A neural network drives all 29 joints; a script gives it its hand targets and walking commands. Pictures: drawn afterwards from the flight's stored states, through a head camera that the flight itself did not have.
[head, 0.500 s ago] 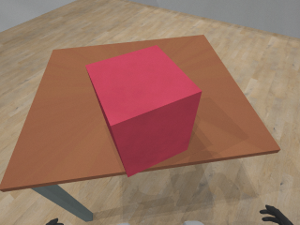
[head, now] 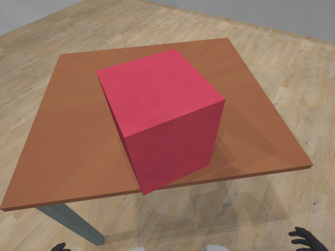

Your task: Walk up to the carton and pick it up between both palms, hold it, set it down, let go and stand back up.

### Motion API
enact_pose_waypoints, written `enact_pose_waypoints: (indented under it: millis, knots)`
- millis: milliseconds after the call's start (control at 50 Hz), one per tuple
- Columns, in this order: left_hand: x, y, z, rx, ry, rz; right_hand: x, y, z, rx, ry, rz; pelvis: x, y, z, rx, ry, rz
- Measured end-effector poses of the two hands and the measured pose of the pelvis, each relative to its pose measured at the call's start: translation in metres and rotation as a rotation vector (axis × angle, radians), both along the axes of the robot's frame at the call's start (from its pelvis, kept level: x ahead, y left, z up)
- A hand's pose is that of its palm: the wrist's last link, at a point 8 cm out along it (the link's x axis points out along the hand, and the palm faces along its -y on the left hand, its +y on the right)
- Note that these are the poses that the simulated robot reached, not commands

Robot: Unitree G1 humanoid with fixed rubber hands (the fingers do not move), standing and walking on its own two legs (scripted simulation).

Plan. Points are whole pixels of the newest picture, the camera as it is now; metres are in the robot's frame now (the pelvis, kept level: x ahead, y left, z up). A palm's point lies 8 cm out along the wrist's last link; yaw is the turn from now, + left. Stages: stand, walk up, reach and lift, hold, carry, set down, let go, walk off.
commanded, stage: reach and lift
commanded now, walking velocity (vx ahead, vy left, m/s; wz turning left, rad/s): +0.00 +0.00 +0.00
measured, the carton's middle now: (159, 123) +0.40 +0.04 +0.08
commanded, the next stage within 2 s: none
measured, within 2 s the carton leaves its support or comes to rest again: neither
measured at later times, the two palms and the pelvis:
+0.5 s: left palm (70, 235) +0.17 +0.25 -0.04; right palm (316, 239) +0.15 -0.30 -0.05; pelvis +0.01 -0.01 +0.03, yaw +1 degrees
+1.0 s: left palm (77, 239) +0.16 +0.22 +0.00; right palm (312, 217) +0.18 -0.29 +0.00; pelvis +0.00 -0.01 +0.03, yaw +1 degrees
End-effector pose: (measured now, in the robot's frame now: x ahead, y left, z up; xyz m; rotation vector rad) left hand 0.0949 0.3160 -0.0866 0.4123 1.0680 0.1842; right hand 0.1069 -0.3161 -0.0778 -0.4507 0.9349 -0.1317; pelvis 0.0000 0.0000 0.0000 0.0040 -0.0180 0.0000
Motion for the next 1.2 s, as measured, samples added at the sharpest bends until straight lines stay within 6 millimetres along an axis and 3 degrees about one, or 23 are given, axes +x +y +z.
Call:
enact_pose_waypoints:
  millis: [80,200,300,620,860,1200]
  knots:
    - [0.018,-0.007,-0.003,0.004,0.098,0.038,0.004,0.008,-0.009,0.035,-0.019,0.046,-0.007,0.001,-0.001,0.006,-0.012,0.007]
    - [0.070,-0.033,0.018,-0.034,-0.057,-0.004,0.019,0.018,-0.005,0.077,-0.073,0.078,-0.003,0.002,0.001,0.005,0.000,0.007]
    - [0.088,-0.045,0.034,-0.055,-0.121,-0.008,0.033,0.017,0.009,0.086,-0.109,0.090,0.006,-0.001,0.010,0.005,0.020,0.008]
    - [0.068,-0.078,0.054,-0.082,-0.242,0.026,0.046,0.010,0.033,0.158,-0.162,0.095,0.009,-0.013,0.030,0.009,0.005,0.011]
    - [0.059,-0.090,0.073,-0.103,-0.387,0.072,0.071,0.021,0.062,0.220,-0.304,0.119,0.002,-0.012,0.033,0.005,0.007,0.011]
    - [0.076,-0.116,0.110,-0.153,-0.587,0.143,0.092,0.035,0.091,0.324,-0.434,0.135,-0.001,-0.011,0.034,0.004,0.003,0.011]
